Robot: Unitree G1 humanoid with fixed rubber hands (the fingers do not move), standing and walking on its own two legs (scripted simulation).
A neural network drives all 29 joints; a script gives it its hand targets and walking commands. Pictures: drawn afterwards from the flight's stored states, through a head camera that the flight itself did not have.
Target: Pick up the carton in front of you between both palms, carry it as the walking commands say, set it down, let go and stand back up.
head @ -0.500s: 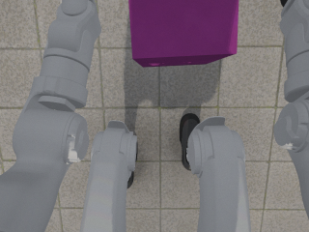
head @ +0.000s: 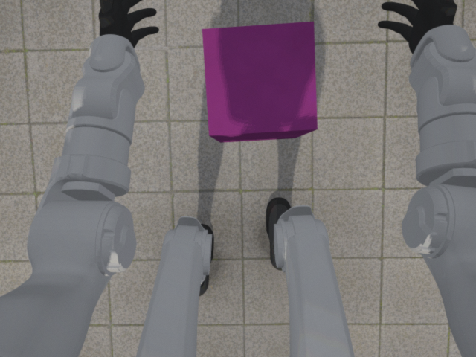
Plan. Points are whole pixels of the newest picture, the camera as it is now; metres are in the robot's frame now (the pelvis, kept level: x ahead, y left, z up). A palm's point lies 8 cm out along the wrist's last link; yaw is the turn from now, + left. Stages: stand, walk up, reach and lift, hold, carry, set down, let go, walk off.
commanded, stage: set down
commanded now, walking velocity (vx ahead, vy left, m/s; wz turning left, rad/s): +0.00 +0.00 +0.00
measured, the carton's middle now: (257, 94) +0.53 -0.08 -0.41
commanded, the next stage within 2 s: let go in 0.28 s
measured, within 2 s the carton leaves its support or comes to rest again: neither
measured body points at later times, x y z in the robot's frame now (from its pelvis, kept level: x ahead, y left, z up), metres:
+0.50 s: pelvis +0.03 -0.01 +0.13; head +0.33 -0.06 +0.47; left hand +0.53 +0.13 +0.01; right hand +0.50 -0.29 +0.01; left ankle +0.07 +0.13 -0.50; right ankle +0.12 -0.11 -0.50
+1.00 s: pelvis +0.09 +0.00 +0.22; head +0.23 -0.02 +0.65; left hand +0.37 +0.20 +0.13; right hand +0.32 -0.26 +0.12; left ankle +0.07 +0.13 -0.50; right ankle +0.12 -0.11 -0.50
